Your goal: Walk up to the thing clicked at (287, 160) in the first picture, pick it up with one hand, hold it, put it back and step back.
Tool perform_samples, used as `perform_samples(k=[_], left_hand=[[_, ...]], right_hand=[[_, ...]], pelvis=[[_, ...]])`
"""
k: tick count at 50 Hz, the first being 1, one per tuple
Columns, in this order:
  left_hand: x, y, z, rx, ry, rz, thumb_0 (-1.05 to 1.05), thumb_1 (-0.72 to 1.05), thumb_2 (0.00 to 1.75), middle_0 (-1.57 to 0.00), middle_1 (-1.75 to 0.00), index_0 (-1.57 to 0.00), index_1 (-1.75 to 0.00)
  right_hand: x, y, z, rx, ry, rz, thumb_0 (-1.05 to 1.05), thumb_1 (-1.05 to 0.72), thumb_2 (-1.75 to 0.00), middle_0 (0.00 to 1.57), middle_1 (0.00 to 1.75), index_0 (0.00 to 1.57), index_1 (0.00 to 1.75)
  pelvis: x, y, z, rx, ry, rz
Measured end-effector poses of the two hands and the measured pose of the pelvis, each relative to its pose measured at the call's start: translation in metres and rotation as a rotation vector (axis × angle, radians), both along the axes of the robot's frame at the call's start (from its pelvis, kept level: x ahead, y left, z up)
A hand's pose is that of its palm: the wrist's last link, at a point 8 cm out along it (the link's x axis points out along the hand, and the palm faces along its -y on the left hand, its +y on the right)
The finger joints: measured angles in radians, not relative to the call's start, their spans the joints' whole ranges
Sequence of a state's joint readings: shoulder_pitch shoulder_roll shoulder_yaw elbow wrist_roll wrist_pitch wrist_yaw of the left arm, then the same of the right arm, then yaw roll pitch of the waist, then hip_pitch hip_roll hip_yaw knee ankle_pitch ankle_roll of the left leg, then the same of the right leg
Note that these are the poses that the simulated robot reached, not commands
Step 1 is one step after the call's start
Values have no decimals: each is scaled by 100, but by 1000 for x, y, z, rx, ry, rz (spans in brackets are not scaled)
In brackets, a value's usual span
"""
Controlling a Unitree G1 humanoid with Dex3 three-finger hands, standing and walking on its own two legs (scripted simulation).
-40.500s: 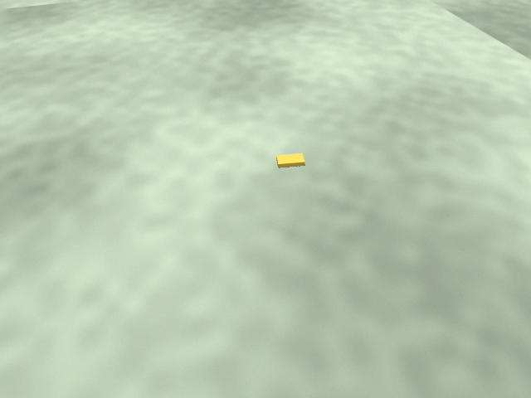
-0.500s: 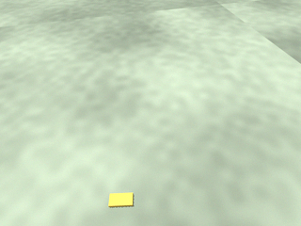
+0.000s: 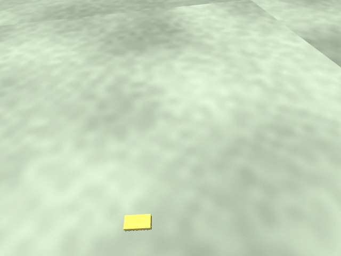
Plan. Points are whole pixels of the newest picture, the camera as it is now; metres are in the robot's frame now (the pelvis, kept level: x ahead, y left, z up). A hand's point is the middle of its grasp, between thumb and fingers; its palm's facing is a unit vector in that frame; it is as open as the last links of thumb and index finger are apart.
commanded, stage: stand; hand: left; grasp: from above
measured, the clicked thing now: (137, 222) +0.43 +0.24 -0.77
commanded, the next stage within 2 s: step back in 0.14 s
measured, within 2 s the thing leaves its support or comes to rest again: neither
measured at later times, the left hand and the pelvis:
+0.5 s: hand out of the picture +0.08 +0.27 -0.16, palm faces -0.05 -0.91 -0.42, open 7.4 cm; pelvis -0.04 +0.00 -0.02, yaw -1 degrees
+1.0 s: hand out of the picture +0.00 +0.27 -0.17, palm faces -0.12 -0.91 -0.40, open 7.4 cm; pelvis -0.13 +0.01 -0.03, yaw -5 degrees
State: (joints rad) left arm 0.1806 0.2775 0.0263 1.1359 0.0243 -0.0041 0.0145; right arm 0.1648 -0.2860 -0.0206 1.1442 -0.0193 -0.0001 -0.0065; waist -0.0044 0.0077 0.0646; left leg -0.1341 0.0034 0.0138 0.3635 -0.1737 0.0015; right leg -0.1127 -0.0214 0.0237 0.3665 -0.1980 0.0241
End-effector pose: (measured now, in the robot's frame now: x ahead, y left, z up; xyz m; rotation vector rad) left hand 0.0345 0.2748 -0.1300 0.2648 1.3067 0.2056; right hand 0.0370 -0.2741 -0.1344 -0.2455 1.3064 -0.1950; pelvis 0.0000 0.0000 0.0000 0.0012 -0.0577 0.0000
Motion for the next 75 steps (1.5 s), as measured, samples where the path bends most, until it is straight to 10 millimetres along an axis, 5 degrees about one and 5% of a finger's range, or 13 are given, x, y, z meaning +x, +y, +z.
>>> perform_samples(k=[9, 21, 26, 32, 41, 51, 58, 67, 75], left_hand=[[17, 8, 4, 18, -29, -8, 0, 90, 90, -21, -30, -20, -30], [41, 28, 7, 112, -119, -87, 0, 90, 90, -21, -30, -20, -30], [44, 35, 7, 111, -155, -119, 0, 90, 90, -21, -30, -20, -30], [46, 51, -9, 69, -221, -111, 0, 90, 90, -21, -30, -20, -30], [4, 50, -6, 43, -141, -135, 0, 90, 90, -21, -30, -20, -30], [-43, 35, -1, 91, -132, -176, 0, 90, 90, -21, -30, -20, -30], [-72, 28, 20, 92, -195, -154, 1, 90, 90, -21, -30, -20, -30], [-103, 51, 5, 72, -286, -141, 0, 90, 90, -21, -30, -20, -30], [-171, 62, 1, 57, -190, -103, 0, 90, 90, -21, -30, -20, -30]], right_hand=[[17, -12, 4, -17, -23, 15, 0, -91, -90, 20, 30, 20, 30], [33, -54, 2, -95, -93, 24, 0, -91, -90, 20, 30, 20, 30], [13, -47, 8, -113, -86, 31, 0, -91, -90, 20, 30, 20, 30], [-36, -23, 9, -149, -15, 59, 0, -91, -90, 20, 30, 20, 30], [-82, -6, 22, -141, -15, 10, 0, -91, -90, 20, 30, 21, 30], [-106, -29, -3, -107, -111, -22, 0, -91, -90, 20, 30, 21, 30], [-130, -31, 3, -95, -118, -1, 0, -91, -90, 20, 30, 21, 30], [-184, -17, 6, -147, -81, 70, 0, -91, -90, 20, 30, 20, 30], [-231, -7, 31, -157, -89, 67, 0, -91, -90, 20, 30, 21, 30]], pelvis=[[3, -2, -1, 1, 16, -2], [-32, -10, -20, 3, 31, -12], [-46, 2, -19, 13, 43, -14], [-67, 21, -27, 14, 35, -5], [-93, 28, -12, -24, 43, -41], [-136, 12, -27, -34, 17, -83], [-166, 11, -17, 15, 22, -73], [-219, 27, -30, 13, 14, -12], [-261, 29, -14, -29, 23, -37]])
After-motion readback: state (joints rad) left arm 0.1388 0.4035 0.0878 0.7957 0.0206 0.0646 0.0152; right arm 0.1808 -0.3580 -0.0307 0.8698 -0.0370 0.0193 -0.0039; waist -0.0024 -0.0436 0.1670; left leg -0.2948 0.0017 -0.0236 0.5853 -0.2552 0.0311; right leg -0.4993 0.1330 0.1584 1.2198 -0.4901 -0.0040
